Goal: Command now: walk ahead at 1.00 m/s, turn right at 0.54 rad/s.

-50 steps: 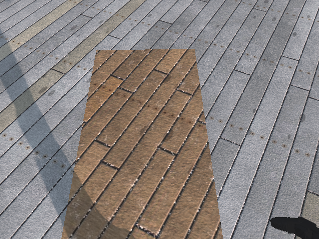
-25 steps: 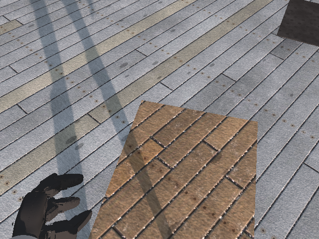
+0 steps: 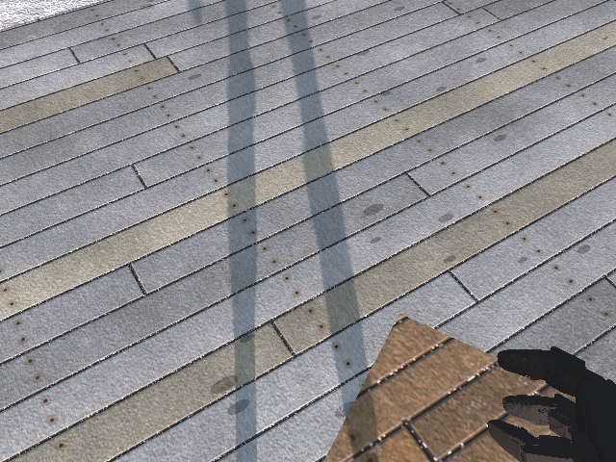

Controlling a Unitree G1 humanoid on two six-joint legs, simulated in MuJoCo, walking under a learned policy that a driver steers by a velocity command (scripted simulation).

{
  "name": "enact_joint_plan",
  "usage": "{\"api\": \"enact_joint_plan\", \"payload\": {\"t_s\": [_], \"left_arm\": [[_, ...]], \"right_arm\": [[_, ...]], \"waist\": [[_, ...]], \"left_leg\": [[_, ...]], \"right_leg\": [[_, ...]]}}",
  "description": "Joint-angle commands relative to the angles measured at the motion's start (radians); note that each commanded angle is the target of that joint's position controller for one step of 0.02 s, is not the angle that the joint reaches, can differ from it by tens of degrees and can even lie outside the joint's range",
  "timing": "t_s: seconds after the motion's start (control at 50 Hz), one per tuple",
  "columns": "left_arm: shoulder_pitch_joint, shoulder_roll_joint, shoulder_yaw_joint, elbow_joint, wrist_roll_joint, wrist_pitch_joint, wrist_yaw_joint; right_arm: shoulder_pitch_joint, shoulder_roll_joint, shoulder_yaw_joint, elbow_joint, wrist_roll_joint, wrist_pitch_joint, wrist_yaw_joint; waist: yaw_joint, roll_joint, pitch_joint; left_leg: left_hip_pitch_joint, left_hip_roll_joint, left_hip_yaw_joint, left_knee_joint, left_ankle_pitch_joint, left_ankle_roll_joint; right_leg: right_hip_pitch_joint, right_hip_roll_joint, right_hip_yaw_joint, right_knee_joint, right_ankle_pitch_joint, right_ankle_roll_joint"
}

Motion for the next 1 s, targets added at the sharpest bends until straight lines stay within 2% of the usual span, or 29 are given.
{"api": "enact_joint_plan", "payload": {"t_s": [0.02,0.06,0.08,0.12,0.16,0.22,0.24,0.3,0.34,0.38,0.4,0.42,0.44,0.46,0.48,0.5,0.52,0.56,0.64,0.76,0.8,0.86,0.88,0.9,0.92,0.94,0.96,0.98,1.0], "left_arm": [[-0.108,0.121,0.025,-0.157,-0.064,-0.038,0.014],[-0.216,0.103,0.028,-0.182,-0.019,-0.031,0.016],[-0.205,0.09,0.033,-0.176,-0.02,-0.01,0.009],[-0.212,0.044,0.032,-0.181,-0.033,0.039,-0.005],[-0.248,0.027,0.03,-0.213,-0.018,0.065,-0.005],[-0.306,0.063,0.037,-0.229,-0.008,0.068,-0.019],[-0.338,0.054,0.029,-0.253,-0.009,0.066,-0.032],[-0.453,0.098,0.038,-0.277,-0.004,0.05,-0.064],[-0.419,0.134,0.053,-0.285,-0.015,0.051,-0.072],[-0.215,0.23,0.098,-0.252,-0.032,0.067,-0.065],[0.017,0.304,0.138,-0.186,-0.028,0.078,-0.055],[0.084,0.353,0.164,-0.15,-0.036,0.092,-0.035],[-0.072,0.404,0.137,-0.192,-0.017,0.075,-0.036],[-0.107,0.296,0.111,-0.263,0.003,0.046,-0.048],[-0.105,0.239,0.101,-0.25,0.02,0.016,-0.05],[-0.132,0.203,0.09,-0.231,0.023,-0.007,-0.053],[-0.199,0.189,0.082,-0.237,0.025,-0.018,-0.053],[-0.265,0.156,0.064,-0.235,0.039,-0.026,-0.042],[-0.182,0.127,0.052,-0.183,0.029,-0.05,-0.019],[-0.091,0.123,0.04,-0.131,0.039,-0.063,0.014],[-0.116,0.151,0.046,-0.124,0.041,-0.05,0.015],[-0.124,0.205,0.058,-0.121,0.067,-0.018,0.039],[-0.141,0.206,0.057,-0.124,0.086,-0.007,0.054],[-0.214,0.25,0.073,-0.154,0.067,0.003,0.068],[-0.352,0.283,0.08,-0.196,0.066,0.004,0.068],[-0.27,0.023,0.015,-0.229,0.087,-0.026,0.026],[-0.216,0.036,-0.013,-0.289,-0.003,-0.071,-0.005],[-0.349,0.135,0.004,-0.302,-0.021,-0.1,-0.018],[-0.395,0.138,0.006,-0.332,-0.023,-0.114,-0.023]], "right_arm": [[0.482,-0.213,-0.092,0.092,0.002,0.009,-0.019],[0.392,-0.153,-0.082,0.126,-0.02,0.003,-0.017],[0.341,-0.107,-0.074,0.137,-0.035,-0.004,-0.016],[0.273,-0.039,-0.065,0.159,-0.014,-0.012,-0.013],[0.219,-0.088,-0.079,0.173,-0.005,-0.018,-0.021],[0.195,-0.105,-0.084,0.176,-0.022,-0.019,-0.039],[0.202,-0.152,-0.093,0.177,-0.016,-0.021,-0.044],[0.251,-0.216,-0.107,0.187,-0.009,-0.012,-0.048],[0.25,-0.298,-0.126,0.178,0.003,0.006,-0.048],[0.233,-0.341,-0.138,0.169,0.014,0.045,-0.047],[0.204,-0.334,-0.136,0.157,0.016,0.052,-0.049],[0.171,-0.233,-0.107,0.146,0.03,0.033,-0.048],[0.382,-0.022,-0.046,0.083,0.0,-0.017,-0.023],[0.284,-0.119,-0.041,0.033,0.026,-0.061,-0.017],[0.174,-0.191,-0.063,0.034,0.065,-0.074,-0.018],[0.18,-0.167,-0.057,0.053,0.059,-0.068,-0.031],[0.194,-0.146,-0.051,0.075,0.035,-0.051,-0.038],[0.273,-0.125,-0.054,0.117,0.025,-0.007,-0.032],[0.136,-0.086,-0.039,0.116,0.02,0.04,-0.037],[-0.042,-0.076,-0.039,0.073,0.04,-0.002,0.016],[-0.039,-0.082,-0.042,0.067,0.047,-0.012,0.039],[0.026,-0.135,-0.071,0.05,0.053,-0.003,0.05],[0.164,-0.192,-0.101,0.075,0.069,0.015,0.045],[0.387,-0.211,-0.109,0.137,0.056,0.033,0.037],[0.682,-0.253,-0.129,0.199,0.05,0.051,0.018],[0.703,-0.247,-0.108,0.246,0.026,0.047,0.009],[0.594,-0.202,-0.102,0.193,-0.012,0.03,0.004],[0.582,-0.163,-0.102,0.167,-0.008,0.026,-0.008],[0.516,-0.154,-0.093,0.161,-0.011,0.017,-0.005]], "waist": [[-0.26,0.261,-0.283],[-0.193,0.116,-0.12],[-0.143,0.125,-0.087],[-0.102,0.133,-0.014],[-0.06,0.135,0.058],[-0.048,0.045,0.087],[-0.042,0.052,0.114],[-0.084,-0.036,0.132],[-0.045,0.034,0.078],[0.082,0.116,-0.042],[0.19,0.099,-0.159],[0.218,-0.11,-0.098],[-0.084,-0.478,-0.158],[-0.023,-0.291,-0.303],[-0.011,-0.108,-0.137],[-0.059,0.046,-0.095],[-0.094,0.07,-0.053],[-0.155,-0.004,-0.027],[-0.074,0.022,0.063],[0.01,0.015,0.103],[-0.012,-0.011,0.106],[-0.084,-0.111,-0.002],[-0.176,-0.133,-0.098],[-0.274,-0.188,-0.147],[-0.441,-0.114,-0.183],[-0.279,0.342,-0.188],[-0.213,0.345,-0.372],[-0.269,0.168,-0.246],[-0.192,0.002,-0.124]], "left_leg": [[0.967,0.361,-0.738,-0.428,-0.629,0.18],[0.68,0.308,-0.46,-0.421,-0.293,0.173],[0.557,0.28,-0.375,-0.447,-0.23,0.17],[0.444,0.262,-0.187,-0.491,-0.094,0.155],[0.377,0.287,-0.102,-0.559,-0.049,0.153],[0.403,0.196,0.102,-0.592,0.051,0.123],[0.391,0.222,0.148,-0.609,0.079,0.122],[0.491,0.19,0.254,-0.623,0.205,0.086],[0.616,0.22,0.282,-0.494,0.734,0.079],[0.676,0.231,0.284,-0.164,1.153,0.067],[0.542,0.219,0.254,0.134,1.124,0.063],[0.296,0.048,0.253,0.604,0.486,0.005],[-0.146,-0.119,0.05,0.959,-0.461,-0.033],[-0.201,-0.104,-0.146,0.955,-0.386,0.026],[-0.241,-0.053,-0.128,0.856,-0.295,0.063],[-0.189,0.011,-0.126,0.735,-0.226,0.078],[-0.106,0.057,-0.123,0.669,-0.18,0.072],[0.005,0.122,-0.118,0.592,-0.118,0.063],[-0.14,0.144,-0.078,0.402,0.094,0.033],[-0.098,0.031,0.01,-0.028,0.47,0.04],[-0.072,-0.003,0.047,-0.119,0.472,0.061],[0.036,-0.132,0.178,-0.106,0.304,0.1],[0.206,-0.198,0.212,-0.031,0.239,0.132],[0.393,-0.153,0.149,-0.006,0.147,0.167],[0.68,-0.077,0.008,-0.091,0.174,0.225],[1.001,0.034,-0.247,0.025,0.041,0.335],[1.09,0.21,-0.82,-0.274,-0.556,0.478],[0.971,0.195,-0.866,-0.447,-0.646,0.396],[0.786,0.188,-0.831,-0.483,-0.578,0.36]], "right_leg": [[-0.854,0.001,0.021,0.641,0.103,-0.045],[-0.812,-0.077,-0.01,0.565,0.201,-0.048],[-0.732,-0.113,0.006,0.539,0.224,-0.052],[-0.691,-0.15,0.006,0.487,0.183,-0.051],[-0.737,-0.165,0.005,0.445,0.238,-0.038],[-0.764,-0.126,-0.039,0.333,0.449,-0.039],[-0.748,-0.142,-0.053,0.231,0.517,-0.048],[-0.643,-0.079,-0.178,0.019,0.62,-0.089],[-0.543,-0.007,-0.254,-0.019,0.557,-0.121],[-0.321,0.088,-0.316,0.009,0.378,-0.16],[0.006,0.123,-0.281,-0.017,0.349,-0.197],[0.171,0.116,-0.152,-0.15,0.386,-0.251],[0.347,-0.065,0.441,-0.32,0.101,-0.439],[0.345,-0.181,0.784,-0.571,-0.263,-0.461],[0.2,-0.206,0.756,-0.663,-0.299,-0.38],[0.073,-0.206,0.678,-0.645,-0.221,-0.335],[-0.074,-0.178,0.559,-0.601,-0.093,-0.313],[-0.245,-0.106,0.336,-0.592,0.061,-0.27],[-0.236,-0.054,0.08,-0.671,0.304,-0.201],[-0.088,-0.048,-0.172,-0.771,0.569,-0.065],[0.006,-0.074,-0.223,-0.76,0.718,-0.053],[0.2,-0.102,-0.264,-0.543,1.469,0.003],[0.201,-0.089,-0.262,-0.335,1.82,0.023],[0.076,-0.142,-0.25,-0.095,1.901,0.028],[-0.13,-0.089,-0.257,0.328,1.681,0.036],[-0.66,0.138,-0.146,0.798,-0.057,0.068],[-0.864,0.168,0.04,0.891,-0.095,0.021],[-0.867,0.113,0.055,0.765,0.047,-0.057],[-0.842,0.08,0.054,0.651,0.121,-0.081]]}}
